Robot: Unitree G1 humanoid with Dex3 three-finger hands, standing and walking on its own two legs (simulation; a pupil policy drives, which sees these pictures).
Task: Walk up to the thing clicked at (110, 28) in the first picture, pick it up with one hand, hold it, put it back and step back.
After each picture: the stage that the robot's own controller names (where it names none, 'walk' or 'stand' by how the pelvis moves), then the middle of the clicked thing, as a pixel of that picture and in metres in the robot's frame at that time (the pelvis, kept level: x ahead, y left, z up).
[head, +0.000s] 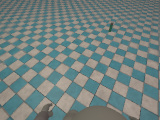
stand; (110, 27) +2.25 -0.51 -0.65
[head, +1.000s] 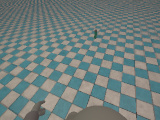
walk; (95, 34) +2.15 +0.01 -0.62
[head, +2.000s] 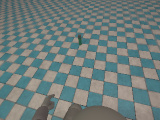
walk; (79, 40) +1.47 +0.31 -0.64
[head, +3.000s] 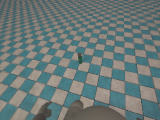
walk; (80, 58) +0.99 +0.26 -0.65
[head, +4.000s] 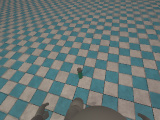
walk; (80, 73) +0.65 +0.21 -0.64
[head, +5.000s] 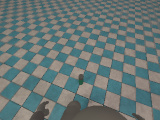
walk; (81, 79) +0.51 +0.11 -0.63
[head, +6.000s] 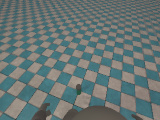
stand; (78, 89) +0.43 +0.13 -0.65
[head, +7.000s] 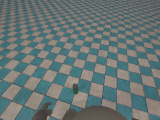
stand; (75, 89) +0.44 +0.17 -0.65
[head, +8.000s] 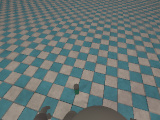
stand; (76, 89) +0.44 +0.16 -0.66
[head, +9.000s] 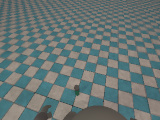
stand; (77, 90) +0.43 +0.15 -0.66
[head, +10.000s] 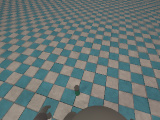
stand; (77, 90) +0.42 +0.15 -0.66
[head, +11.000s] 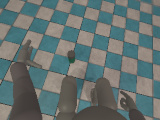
go down; (71, 57) +0.49 +0.14 -0.38
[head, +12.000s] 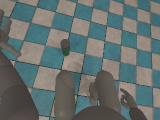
go down; (65, 49) +0.51 +0.17 -0.28
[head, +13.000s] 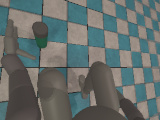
close in; (41, 38) +0.51 +0.22 -0.17
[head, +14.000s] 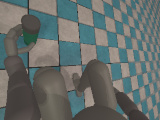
close; (30, 34) +0.50 +0.24 -0.17
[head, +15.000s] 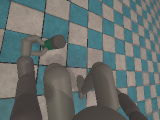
lift; (51, 44) +0.45 +0.19 -0.17
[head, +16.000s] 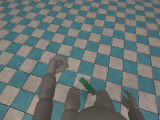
lift; (87, 86) +0.35 -0.01 -0.57
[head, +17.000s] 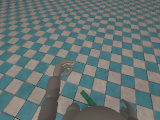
hold; (87, 98) +0.31 -0.02 -0.70
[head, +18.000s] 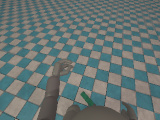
stand; (88, 100) +0.31 -0.02 -0.70
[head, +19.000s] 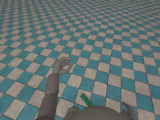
crouch; (88, 102) +0.31 -0.01 -0.71
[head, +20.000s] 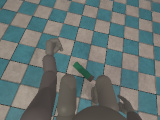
crouch; (83, 71) +0.38 +0.00 -0.43
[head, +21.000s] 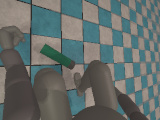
lower; (59, 57) +0.38 +0.06 -0.26
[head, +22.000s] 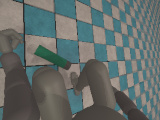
lower; (54, 58) +0.38 +0.08 -0.26
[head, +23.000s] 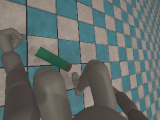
lower; (55, 60) +0.37 +0.08 -0.26
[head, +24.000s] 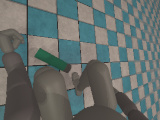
lower; (54, 61) +0.36 +0.09 -0.26
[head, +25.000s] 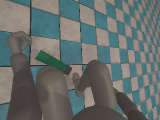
loosen; (54, 63) +0.35 +0.09 -0.26
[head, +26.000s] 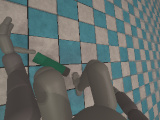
withdraw; (52, 65) +0.34 +0.10 -0.26
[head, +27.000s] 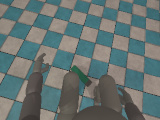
walk; (81, 75) +0.32 +0.06 -0.41
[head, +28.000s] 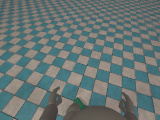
stand; (82, 106) +0.23 +0.04 -0.68
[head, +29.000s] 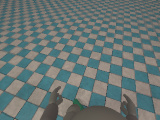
stand; (80, 108) +0.22 +0.07 -0.69
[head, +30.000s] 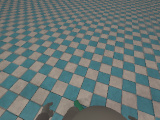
stand; (81, 109) +0.22 +0.07 -0.73
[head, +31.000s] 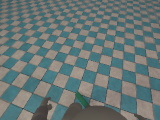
walk; (82, 100) +0.24 +0.05 -0.73
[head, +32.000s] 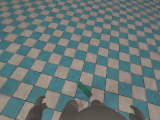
walk; (84, 89) +0.36 -0.01 -0.73
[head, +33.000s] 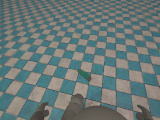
walk; (84, 74) +0.65 +0.13 -0.71
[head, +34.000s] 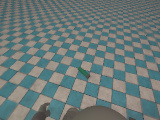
stand; (83, 72) +0.79 +0.08 -0.73
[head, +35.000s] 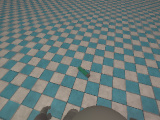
stand; (83, 71) +0.79 +0.09 -0.75
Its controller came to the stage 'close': yes
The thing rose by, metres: 0.00
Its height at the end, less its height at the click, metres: -0.09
